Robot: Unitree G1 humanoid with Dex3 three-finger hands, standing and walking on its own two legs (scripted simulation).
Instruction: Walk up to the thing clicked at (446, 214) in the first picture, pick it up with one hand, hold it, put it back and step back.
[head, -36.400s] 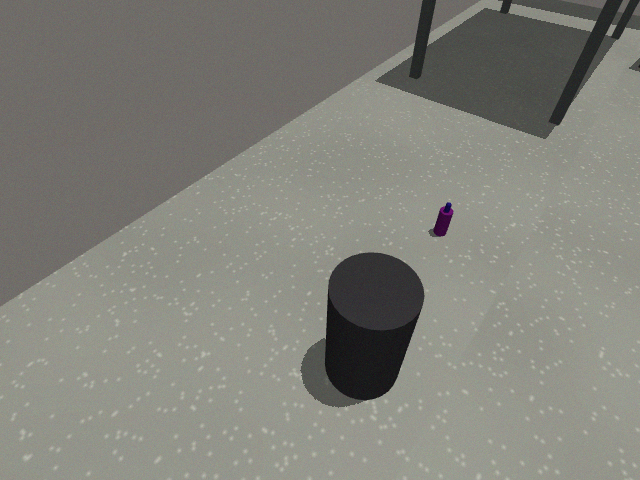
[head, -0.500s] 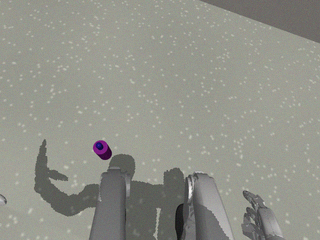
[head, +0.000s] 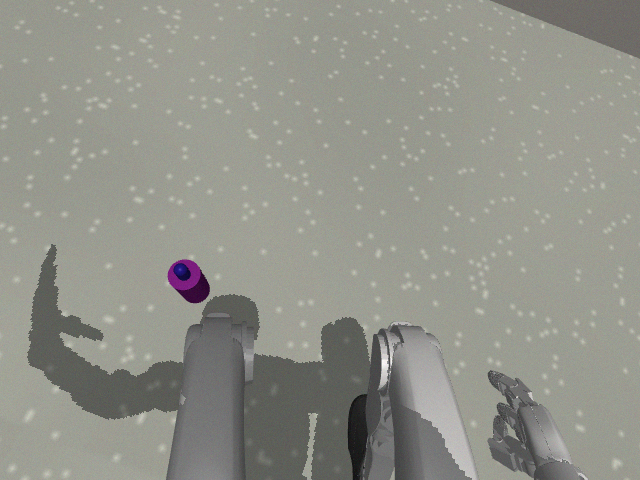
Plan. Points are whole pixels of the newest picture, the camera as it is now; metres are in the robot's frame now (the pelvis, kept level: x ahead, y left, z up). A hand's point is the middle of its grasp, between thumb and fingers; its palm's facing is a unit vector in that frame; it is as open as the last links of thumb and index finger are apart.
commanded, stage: go down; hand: left
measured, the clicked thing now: (188, 280) +0.41 +0.24 -0.34
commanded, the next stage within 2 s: approach in 1.08 s
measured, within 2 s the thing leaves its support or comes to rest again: neither
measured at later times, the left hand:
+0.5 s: hand out of the picture +0.32 +0.42 -0.04, palm faces +0.20 -0.97 -0.15, open 17.4 cm
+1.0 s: hand out of the picture +0.32 +0.42 -0.05, palm faces +0.19 -0.97 -0.13, open 17.5 cm
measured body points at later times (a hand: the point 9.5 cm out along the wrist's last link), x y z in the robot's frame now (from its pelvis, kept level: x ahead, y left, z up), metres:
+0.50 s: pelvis -0.01 +0.00 -0.03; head +0.19 +0.06 +0.37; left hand +0.30 +0.47 -0.02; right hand +0.18 -0.27 -0.14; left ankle +0.08 +0.14 -0.39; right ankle +0.09 -0.13 -0.39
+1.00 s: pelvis -0.01 +0.00 -0.05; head +0.19 +0.07 +0.35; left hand +0.31 +0.47 -0.04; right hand +0.17 -0.27 -0.15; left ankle +0.08 +0.14 -0.39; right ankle +0.09 -0.13 -0.39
